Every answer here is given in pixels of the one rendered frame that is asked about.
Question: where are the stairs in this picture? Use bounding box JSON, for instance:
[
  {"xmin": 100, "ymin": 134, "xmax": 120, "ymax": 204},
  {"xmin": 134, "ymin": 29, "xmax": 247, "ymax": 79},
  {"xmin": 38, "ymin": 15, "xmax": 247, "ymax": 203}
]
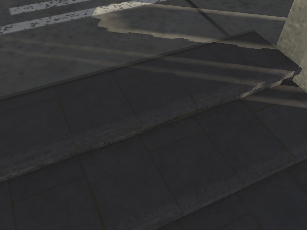
[{"xmin": 0, "ymin": 76, "xmax": 307, "ymax": 230}]

